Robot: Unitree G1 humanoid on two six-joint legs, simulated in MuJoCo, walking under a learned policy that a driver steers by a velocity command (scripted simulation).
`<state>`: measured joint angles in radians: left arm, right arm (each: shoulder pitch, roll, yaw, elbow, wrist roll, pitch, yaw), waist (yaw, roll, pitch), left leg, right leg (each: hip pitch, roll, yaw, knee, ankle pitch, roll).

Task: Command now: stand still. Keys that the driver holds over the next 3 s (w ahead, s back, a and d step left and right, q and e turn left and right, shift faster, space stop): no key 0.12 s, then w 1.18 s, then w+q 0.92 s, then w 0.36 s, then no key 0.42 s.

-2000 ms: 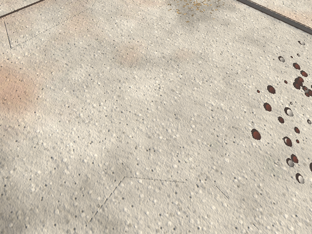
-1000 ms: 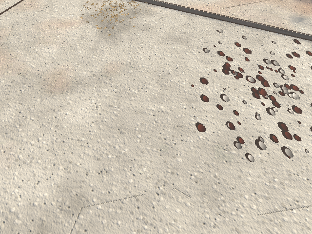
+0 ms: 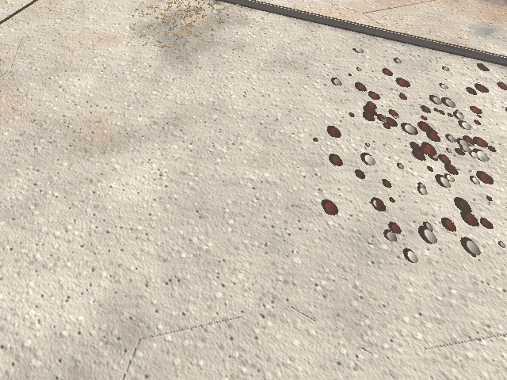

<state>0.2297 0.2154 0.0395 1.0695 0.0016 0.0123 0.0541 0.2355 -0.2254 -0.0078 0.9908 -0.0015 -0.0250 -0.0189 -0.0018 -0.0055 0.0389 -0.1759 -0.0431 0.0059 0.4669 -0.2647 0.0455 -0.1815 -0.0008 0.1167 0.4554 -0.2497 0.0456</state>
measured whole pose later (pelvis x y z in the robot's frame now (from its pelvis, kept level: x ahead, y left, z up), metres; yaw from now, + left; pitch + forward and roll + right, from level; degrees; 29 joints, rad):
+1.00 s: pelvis +0.33 -0.03 -0.02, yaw +0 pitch +2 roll +0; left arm 0.44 0.24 0.03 1.06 -0.01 -0.07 0.01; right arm 0.00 -0.24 -0.04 0.83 0.01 -0.10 0.04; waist 0.04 -0.01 0.05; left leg -0.50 -0.02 0.07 0.59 -0.11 0.08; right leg -0.07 0.00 0.04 0.90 -0.47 -0.02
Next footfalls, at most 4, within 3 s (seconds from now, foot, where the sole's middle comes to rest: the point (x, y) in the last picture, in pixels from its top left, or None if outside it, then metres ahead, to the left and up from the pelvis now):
0.44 right None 0.11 -0.16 -0.78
0.94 left None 0.48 0.06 -0.78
1.48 right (323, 287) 0.79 -0.18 -0.78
2.00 left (221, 228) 1.01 0.13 -0.78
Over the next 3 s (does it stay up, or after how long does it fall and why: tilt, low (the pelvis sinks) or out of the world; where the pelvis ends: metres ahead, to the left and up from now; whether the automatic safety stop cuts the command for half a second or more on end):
stays up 1.33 0.20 0.00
